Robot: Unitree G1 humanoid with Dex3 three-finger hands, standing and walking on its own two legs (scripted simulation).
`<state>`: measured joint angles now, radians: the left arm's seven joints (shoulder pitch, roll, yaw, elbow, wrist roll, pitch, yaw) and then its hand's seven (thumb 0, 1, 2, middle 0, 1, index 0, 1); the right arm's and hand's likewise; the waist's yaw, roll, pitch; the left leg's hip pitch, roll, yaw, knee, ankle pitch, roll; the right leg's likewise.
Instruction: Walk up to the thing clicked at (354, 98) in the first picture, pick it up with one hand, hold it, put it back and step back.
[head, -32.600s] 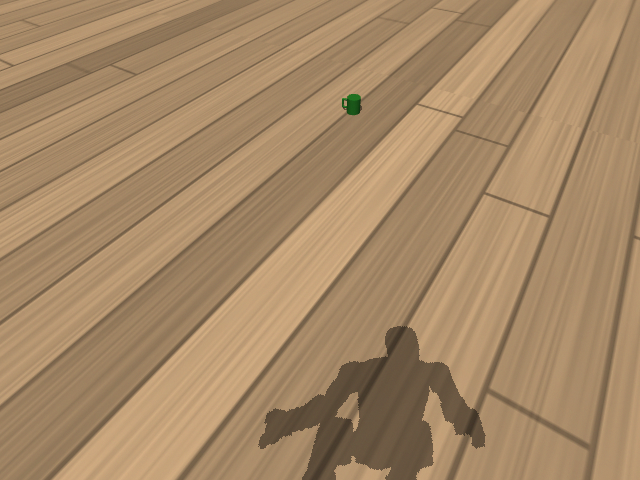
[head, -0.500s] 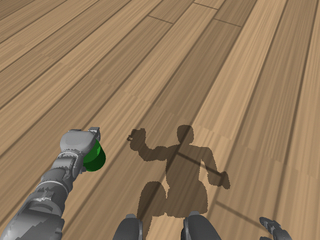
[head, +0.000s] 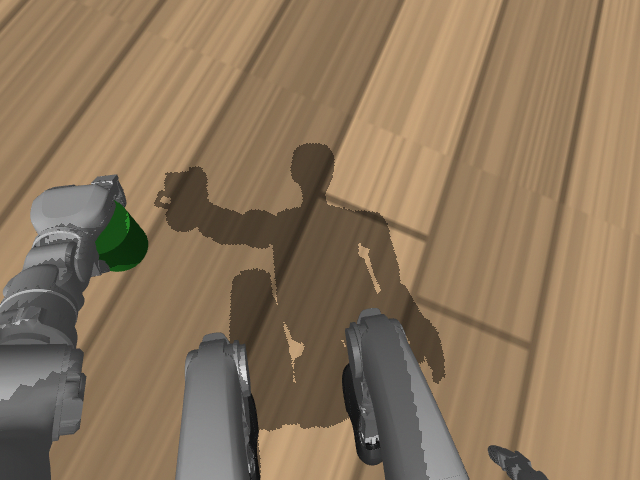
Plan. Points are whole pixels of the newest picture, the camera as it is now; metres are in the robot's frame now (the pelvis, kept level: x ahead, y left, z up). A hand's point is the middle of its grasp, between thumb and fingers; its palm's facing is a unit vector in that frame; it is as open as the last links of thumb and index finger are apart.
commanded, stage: crouch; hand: left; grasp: from above
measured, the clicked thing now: (98, 234) +0.47 +0.28 -0.17
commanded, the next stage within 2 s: lower in 0.96 s
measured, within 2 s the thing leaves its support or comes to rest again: rests again in 2.00 s
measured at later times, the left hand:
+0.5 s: hand (110, 241) +0.48 +0.29 -0.25, palm faces -0.47 -0.03 -0.88, open 11.1 cm
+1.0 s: hand (117, 241) +0.49 +0.30 -0.30, palm faces -0.46 -0.03 -0.89, open 11.1 cm
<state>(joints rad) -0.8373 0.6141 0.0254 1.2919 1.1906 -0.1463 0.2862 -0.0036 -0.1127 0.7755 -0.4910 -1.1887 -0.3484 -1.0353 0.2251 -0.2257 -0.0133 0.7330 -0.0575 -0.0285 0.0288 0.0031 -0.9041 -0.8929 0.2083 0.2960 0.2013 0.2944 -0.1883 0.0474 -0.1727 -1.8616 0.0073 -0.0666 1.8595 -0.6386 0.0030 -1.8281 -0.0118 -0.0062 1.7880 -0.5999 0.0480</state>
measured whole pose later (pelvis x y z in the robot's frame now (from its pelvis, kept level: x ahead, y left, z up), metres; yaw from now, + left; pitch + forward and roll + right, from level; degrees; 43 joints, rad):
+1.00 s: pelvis -0.01 +0.00 -0.15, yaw -5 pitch +35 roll -10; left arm -1.06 0.91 0.13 1.48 1.32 -0.26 0.31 -0.01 -0.14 0.78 -0.53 -1.15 -0.40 -0.99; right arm 0.19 -0.28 0.10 0.71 -0.13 -0.02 0.14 0.00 -0.92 -0.90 0.21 0.30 0.20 0.29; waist -0.29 -0.01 -0.03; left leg -2.28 -0.01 -0.15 2.35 -0.69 -0.01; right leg -2.21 0.01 -0.05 2.23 -0.64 0.06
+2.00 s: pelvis -0.01 +0.01 -0.19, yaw -9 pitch +31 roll -14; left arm -1.10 1.07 0.15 1.60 1.36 -0.29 0.45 -0.01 -0.14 0.77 -0.57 -1.10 -0.44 -0.94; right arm 0.13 -0.32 0.23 0.65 -0.19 -0.06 0.16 0.00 -0.91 -0.89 0.21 0.30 0.20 0.30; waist -0.35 -0.10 0.11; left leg -2.36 -0.02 -0.23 2.51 -0.72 0.00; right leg -2.26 0.03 -0.11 2.33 -0.65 0.06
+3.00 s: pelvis -0.02 +0.01 -0.19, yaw -11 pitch +28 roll -16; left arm -1.13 1.17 0.13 1.67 1.35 -0.29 0.48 0.00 -0.31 0.96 -0.24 -1.15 -0.24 -1.09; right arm 0.11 -0.36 0.32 0.59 -0.22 -0.13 0.17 0.00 -0.90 -0.90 0.21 0.30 0.20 0.30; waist -0.39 -0.14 0.17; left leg -2.35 -0.01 -0.26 2.54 -0.71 0.00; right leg -2.24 0.05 -0.14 2.33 -0.61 0.07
